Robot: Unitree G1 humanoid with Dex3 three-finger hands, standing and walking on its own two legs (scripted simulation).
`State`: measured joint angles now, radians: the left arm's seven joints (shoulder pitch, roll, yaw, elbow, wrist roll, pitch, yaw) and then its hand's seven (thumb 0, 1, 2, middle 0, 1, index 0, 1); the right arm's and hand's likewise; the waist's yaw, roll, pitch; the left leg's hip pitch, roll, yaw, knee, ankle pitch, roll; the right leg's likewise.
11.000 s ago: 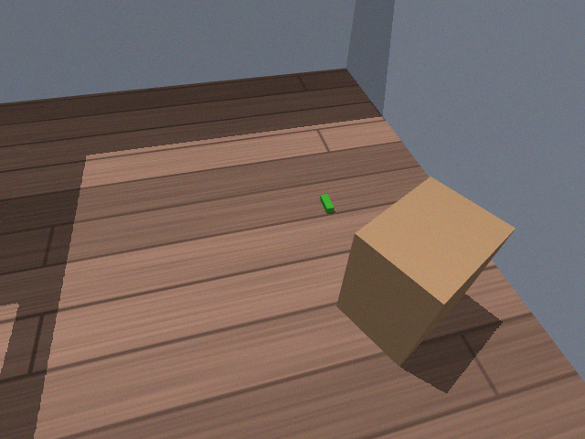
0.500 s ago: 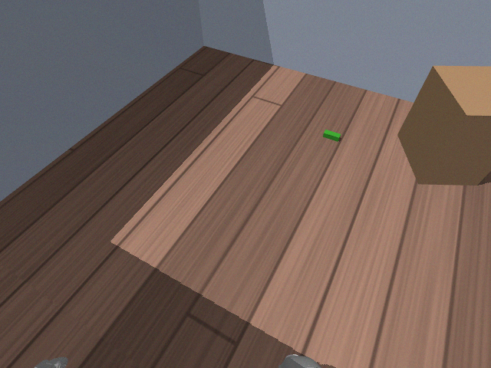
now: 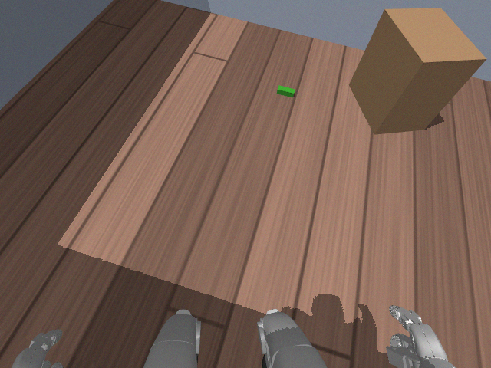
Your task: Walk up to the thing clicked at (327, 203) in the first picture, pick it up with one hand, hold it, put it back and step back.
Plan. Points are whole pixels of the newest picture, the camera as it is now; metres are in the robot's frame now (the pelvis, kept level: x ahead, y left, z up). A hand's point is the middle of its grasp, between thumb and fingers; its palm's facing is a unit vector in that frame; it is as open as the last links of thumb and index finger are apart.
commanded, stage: walk up
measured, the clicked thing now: (285, 91) +1.46 -0.22 -0.71
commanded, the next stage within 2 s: stand in 1.84 s
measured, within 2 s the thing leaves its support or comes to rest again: neither
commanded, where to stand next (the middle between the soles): +0.04 -0.02 m, yaw -19 degrees
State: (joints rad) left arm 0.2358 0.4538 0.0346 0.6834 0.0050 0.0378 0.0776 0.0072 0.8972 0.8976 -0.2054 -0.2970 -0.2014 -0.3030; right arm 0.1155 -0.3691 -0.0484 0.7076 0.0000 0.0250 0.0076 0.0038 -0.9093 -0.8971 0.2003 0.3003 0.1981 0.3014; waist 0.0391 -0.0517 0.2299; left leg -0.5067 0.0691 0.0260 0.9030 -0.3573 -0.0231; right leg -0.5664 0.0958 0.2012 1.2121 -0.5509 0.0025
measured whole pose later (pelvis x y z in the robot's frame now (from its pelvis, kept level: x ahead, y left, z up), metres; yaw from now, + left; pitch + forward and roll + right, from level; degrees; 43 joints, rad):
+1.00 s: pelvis -0.06 -0.05 +0.03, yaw -20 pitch -2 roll +0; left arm 0.19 0.35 0.02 0.94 0.02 -0.03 0.01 0.01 0.90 0.90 -0.21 -0.30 -0.20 -0.30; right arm 0.20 -0.42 -0.03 0.93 0.00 0.02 0.01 0.01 -0.91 -0.90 0.20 0.30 0.20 0.30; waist -0.01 0.06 0.08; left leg -0.34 0.06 0.00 0.82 -0.50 0.04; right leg -0.36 0.04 0.03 0.70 -0.29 -0.03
